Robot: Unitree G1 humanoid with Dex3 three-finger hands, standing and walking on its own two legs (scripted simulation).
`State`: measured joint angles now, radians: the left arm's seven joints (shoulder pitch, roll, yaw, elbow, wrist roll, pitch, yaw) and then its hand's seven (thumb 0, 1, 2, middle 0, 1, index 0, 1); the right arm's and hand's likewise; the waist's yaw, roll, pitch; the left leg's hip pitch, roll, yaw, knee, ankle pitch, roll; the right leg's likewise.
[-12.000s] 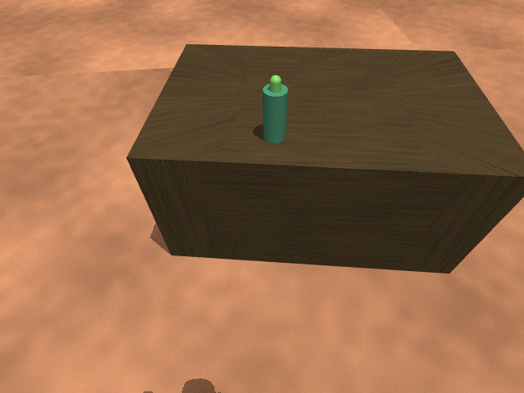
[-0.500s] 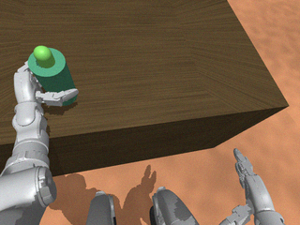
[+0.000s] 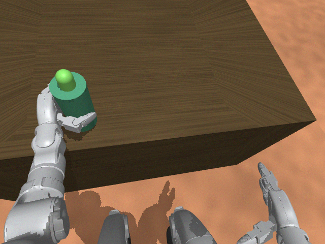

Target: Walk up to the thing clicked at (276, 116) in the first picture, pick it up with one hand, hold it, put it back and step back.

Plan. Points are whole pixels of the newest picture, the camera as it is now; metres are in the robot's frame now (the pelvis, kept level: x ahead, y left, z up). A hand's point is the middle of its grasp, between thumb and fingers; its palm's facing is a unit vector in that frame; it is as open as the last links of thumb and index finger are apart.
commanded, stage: settle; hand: left
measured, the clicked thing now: (75, 100) +0.46 +0.17 +0.03
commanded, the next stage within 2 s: lift in 0.36 s
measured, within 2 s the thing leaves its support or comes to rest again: leaves its support in 0.08 s
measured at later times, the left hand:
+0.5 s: hand (67, 98) +0.46 +0.18 +0.04, palm faces +0.10 -0.99 -0.02, open 10.4 cm
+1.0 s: hand (63, 97) +0.42 +0.17 +0.09, palm faces +0.11 -0.99 -0.04, open 10.4 cm
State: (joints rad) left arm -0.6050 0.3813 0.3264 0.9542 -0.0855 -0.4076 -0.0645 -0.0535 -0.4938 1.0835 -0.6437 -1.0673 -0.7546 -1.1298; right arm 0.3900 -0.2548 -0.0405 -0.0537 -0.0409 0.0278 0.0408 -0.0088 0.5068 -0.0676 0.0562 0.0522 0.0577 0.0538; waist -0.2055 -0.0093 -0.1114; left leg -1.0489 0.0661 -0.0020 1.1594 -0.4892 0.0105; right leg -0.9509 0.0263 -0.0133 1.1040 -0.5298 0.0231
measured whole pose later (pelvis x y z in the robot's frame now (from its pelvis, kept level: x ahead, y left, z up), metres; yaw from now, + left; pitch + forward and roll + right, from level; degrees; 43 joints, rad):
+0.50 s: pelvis -0.01 +0.00 +0.01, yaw +1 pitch +19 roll -3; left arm -0.66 0.39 0.31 1.00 -0.10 -0.39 -0.07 -0.06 -0.56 1.16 -0.65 -1.10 -0.76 -1.16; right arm 0.36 -0.24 -0.04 0.02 -0.03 0.04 0.03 -0.01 0.51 -0.06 0.06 0.05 0.06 0.05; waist -0.19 0.00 -0.10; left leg -0.98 0.06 0.00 1.09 -0.45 0.01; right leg -0.88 0.02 -0.01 1.04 -0.49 0.02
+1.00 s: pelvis +0.00 +0.00 +0.03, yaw +1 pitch +15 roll -2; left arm -0.44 0.29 0.22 0.65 -0.13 -0.25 -0.02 -0.06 -0.56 1.16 -0.65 -1.09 -0.76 -1.16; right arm 0.38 -0.23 -0.07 0.10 0.00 0.03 -0.01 -0.01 0.52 -0.06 0.05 0.05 0.06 0.05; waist -0.11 0.02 -0.12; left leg -0.81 0.06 0.01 0.99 -0.43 0.01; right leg -0.72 0.02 0.00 0.94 -0.47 0.02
